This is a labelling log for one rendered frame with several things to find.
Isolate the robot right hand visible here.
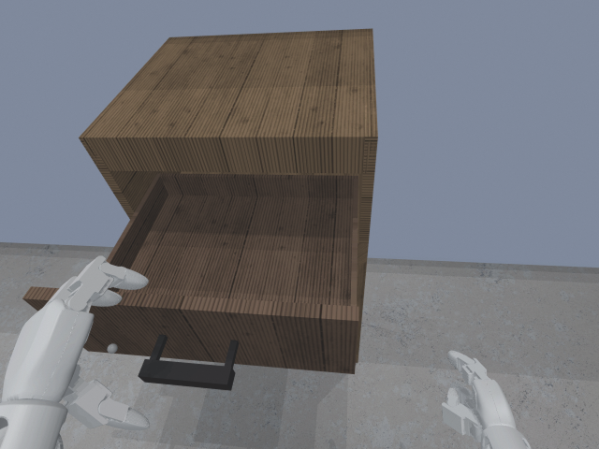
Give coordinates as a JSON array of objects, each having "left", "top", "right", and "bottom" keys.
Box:
[{"left": 442, "top": 351, "right": 517, "bottom": 443}]

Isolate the cabinet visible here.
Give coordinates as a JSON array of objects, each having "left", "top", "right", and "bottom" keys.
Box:
[{"left": 79, "top": 29, "right": 378, "bottom": 363}]

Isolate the drawer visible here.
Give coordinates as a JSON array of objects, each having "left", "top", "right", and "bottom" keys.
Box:
[{"left": 22, "top": 173, "right": 358, "bottom": 374}]

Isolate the robot left hand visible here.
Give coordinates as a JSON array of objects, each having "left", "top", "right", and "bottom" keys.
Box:
[{"left": 1, "top": 255, "right": 150, "bottom": 430}]

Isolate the handle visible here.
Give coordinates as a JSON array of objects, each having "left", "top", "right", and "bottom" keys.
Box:
[{"left": 139, "top": 334, "right": 239, "bottom": 391}]

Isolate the left robot forearm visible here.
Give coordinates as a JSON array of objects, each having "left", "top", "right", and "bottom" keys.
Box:
[{"left": 0, "top": 399, "right": 68, "bottom": 449}]

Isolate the right robot forearm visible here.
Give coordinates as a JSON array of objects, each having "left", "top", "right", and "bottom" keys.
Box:
[{"left": 481, "top": 426, "right": 531, "bottom": 449}]

